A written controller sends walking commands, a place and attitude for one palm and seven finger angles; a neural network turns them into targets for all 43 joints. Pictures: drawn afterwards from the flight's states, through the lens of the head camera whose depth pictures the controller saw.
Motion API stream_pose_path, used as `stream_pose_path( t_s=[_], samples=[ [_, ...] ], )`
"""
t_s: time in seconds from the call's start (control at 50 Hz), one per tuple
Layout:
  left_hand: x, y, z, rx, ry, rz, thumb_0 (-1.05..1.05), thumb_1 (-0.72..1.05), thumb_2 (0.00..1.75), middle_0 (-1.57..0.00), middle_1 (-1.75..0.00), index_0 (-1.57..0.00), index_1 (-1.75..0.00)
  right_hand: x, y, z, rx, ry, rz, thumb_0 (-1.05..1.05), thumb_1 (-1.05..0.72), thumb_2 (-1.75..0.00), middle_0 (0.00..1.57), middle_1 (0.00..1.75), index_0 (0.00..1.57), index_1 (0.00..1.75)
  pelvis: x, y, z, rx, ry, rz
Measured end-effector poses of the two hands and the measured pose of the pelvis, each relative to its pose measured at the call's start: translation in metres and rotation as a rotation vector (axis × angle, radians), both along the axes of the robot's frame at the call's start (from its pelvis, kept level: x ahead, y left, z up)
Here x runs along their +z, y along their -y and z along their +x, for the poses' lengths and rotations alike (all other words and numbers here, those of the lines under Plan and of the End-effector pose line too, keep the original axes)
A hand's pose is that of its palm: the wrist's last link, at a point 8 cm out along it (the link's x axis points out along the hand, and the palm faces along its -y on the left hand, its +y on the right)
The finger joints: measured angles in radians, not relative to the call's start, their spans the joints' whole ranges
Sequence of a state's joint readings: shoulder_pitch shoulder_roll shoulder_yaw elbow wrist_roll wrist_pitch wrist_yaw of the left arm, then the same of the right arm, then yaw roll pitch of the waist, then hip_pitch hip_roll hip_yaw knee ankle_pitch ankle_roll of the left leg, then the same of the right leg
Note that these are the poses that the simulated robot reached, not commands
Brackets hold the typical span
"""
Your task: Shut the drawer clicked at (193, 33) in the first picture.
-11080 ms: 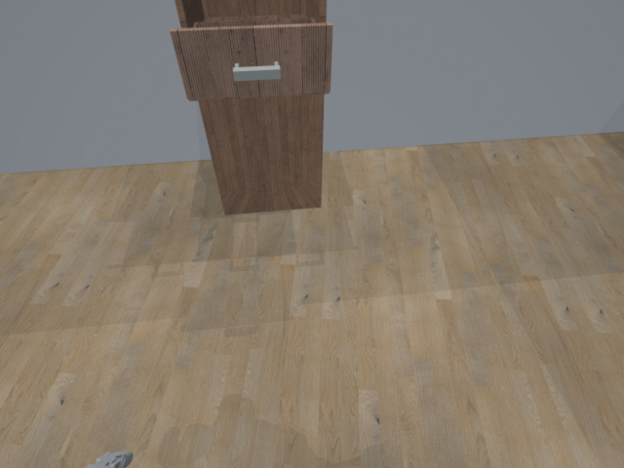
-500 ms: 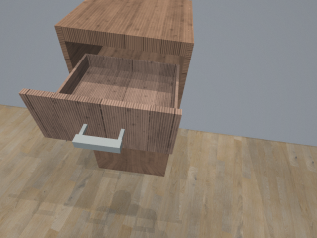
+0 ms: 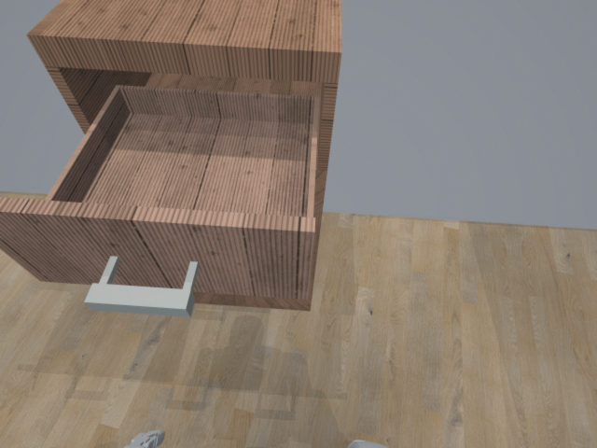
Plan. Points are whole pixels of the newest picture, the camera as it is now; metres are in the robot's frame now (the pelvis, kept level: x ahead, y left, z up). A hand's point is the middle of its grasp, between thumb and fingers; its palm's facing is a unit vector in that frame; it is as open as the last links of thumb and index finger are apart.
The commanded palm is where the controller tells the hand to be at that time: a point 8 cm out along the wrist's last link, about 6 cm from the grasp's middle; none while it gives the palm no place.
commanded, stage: come to a stop and stand still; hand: left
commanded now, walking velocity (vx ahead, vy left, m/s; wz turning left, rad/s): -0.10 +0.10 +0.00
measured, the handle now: (147, 283) +0.30 +0.21 +0.05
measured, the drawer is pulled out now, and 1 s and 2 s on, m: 0.28 0.28 0.28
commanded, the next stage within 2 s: look again from close up in 0.90 s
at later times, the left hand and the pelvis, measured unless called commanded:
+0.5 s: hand out of the picture -0.07 +0.21 -0.17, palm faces +0.07 -0.98 -0.20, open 7.4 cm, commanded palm none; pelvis -0.07 +0.03 +0.00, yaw +0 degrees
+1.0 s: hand out of the picture -0.11 +0.19 -0.17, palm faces +0.04 -0.99 -0.12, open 7.4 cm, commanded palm none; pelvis -0.08 +0.03 +0.01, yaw +1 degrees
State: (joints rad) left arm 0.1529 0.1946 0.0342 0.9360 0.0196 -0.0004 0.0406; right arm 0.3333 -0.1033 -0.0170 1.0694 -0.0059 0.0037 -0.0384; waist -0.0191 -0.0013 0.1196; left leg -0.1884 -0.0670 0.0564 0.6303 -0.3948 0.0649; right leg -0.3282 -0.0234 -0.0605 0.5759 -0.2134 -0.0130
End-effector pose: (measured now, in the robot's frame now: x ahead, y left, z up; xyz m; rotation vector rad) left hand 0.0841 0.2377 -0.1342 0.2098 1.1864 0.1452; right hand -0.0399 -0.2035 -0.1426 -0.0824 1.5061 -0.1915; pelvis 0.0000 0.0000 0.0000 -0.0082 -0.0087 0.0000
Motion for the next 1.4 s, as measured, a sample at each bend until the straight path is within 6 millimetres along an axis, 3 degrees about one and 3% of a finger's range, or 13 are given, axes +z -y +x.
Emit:
stream_pose_path(
  t_s=[0.14,0.24,0.34,0.42,0.56,0.66,0.86,1.0,1.1,1.18,1.3,1.4],
  samples=[
    [-0.006,0.013,-0.023,0.016,0.011,-0.046,0.00,0.91,0.90,-0.20,-0.29,-0.20,-0.30,0.007,0.024,0.048,0.053,0.151,-0.063,0.00,-0.91,-0.90,0.20,0.30,0.20,0.30,0.000,-0.002,-0.021,0.023,0.011,0.016],
    [-0.017,-0.007,-0.047,0.039,0.013,-0.065,-0.01,0.93,0.90,-0.20,-0.29,-0.20,-0.30,0.015,0.018,0.064,0.091,0.276,-0.100,0.00,-0.91,-0.90,0.20,0.30,0.20,0.30,-0.007,-0.016,-0.037,0.015,0.020,0.017],
    [-0.013,-0.023,-0.082,0.075,-0.033,-0.062,0.00,0.92,0.90,-0.20,-0.29,-0.20,-0.30,0.021,-0.002,0.051,0.123,0.278,-0.079,0.00,-0.91,-0.90,0.20,0.30,0.20,0.30,0.000,-0.025,-0.050,0.013,0.026,0.013],
    [-0.005,-0.027,-0.118,0.106,-0.071,-0.050,0.00,0.92,0.90,-0.20,-0.29,-0.20,-0.30,0.020,-0.005,0.045,0.147,0.260,-0.065,0.00,-0.93,-0.90,0.20,0.30,0.20,0.30,0.005,-0.027,-0.057,0.018,0.006,0.011],
    [0.000,-0.013,-0.184,0.100,-0.218,-0.056,0.00,0.91,0.90,-0.20,-0.29,-0.19,-0.30,0.013,-0.008,0.029,0.115,0.269,-0.031,0.00,-0.93,-0.90,0.20,0.30,0.20,0.30,0.008,-0.029,-0.073,0.011,0.010,0.012],
    [-0.002,-0.003,-0.206,0.097,-0.259,-0.088,0.00,0.91,0.90,-0.20,-0.29,-0.19,-0.30,0.014,-0.006,0.002,0.103,0.217,-0.037,0.00,-0.94,-0.90,0.20,0.30,0.20,0.30,0.010,-0.030,-0.079,0.007,0.019,0.008],
    [-0.007,0.004,-0.209,0.094,-0.253,-0.126,0.00,0.91,0.90,-0.20,-0.29,-0.20,-0.30,0.016,-0.016,-0.058,0.076,0.056,-0.026,0.00,-0.91,-0.90,0.20,0.30,0.20,0.30,0.012,-0.032,-0.085,0.015,0.002,0.002],
    [-0.006,0.002,-0.203,0.087,-0.255,-0.120,0.00,0.91,0.90,-0.20,-0.29,-0.20,-0.30,0.014,-0.030,-0.074,0.047,0.017,0.000,0.00,-0.91,-0.90,0.20,0.30,0.20,0.30,0.013,-0.034,-0.081,0.013,-0.007,0.003],
    [-0.005,-0.008,-0.197,0.051,-0.249,-0.087,0.00,0.91,0.90,-0.20,-0.29,-0.20,-0.30,0.006,-0.039,-0.058,0.052,0.078,0.013,0.00,-0.91,-0.90,0.20,0.30,0.20,0.30,0.008,-0.043,-0.080,0.009,0.006,-0.018],
    [-0.006,-0.024,-0.180,0.048,-0.207,-0.062,0.00,0.90,0.90,-0.20,-0.29,-0.20,-0.30,0.004,-0.041,-0.044,0.056,0.129,-0.001,0.02,-0.92,-0.90,0.20,0.30,0.20,0.30,0.005,-0.050,-0.075,0.014,0.019,-0.015],
    [-0.005,-0.043,-0.147,0.042,-0.109,-0.041,0.00,0.91,0.90,-0.20,-0.29,-0.20,-0.30,0.008,-0.039,-0.026,0.077,0.177,-0.029,0.02,-0.93,-0.90,0.20,0.30,0.20,0.30,0.005,-0.058,-0.071,0.015,0.024,-0.008],
    [-0.003,-0.050,-0.135,0.034,-0.074,-0.045,0.00,0.91,0.90,-0.20,-0.29,-0.19,-0.30,0.016,-0.037,-0.012,0.095,0.210,-0.050,0.01,-0.93,-0.90,0.20,0.30,0.20,0.30,0.008,-0.062,-0.071,0.013,0.022,-0.005]
  ],
)
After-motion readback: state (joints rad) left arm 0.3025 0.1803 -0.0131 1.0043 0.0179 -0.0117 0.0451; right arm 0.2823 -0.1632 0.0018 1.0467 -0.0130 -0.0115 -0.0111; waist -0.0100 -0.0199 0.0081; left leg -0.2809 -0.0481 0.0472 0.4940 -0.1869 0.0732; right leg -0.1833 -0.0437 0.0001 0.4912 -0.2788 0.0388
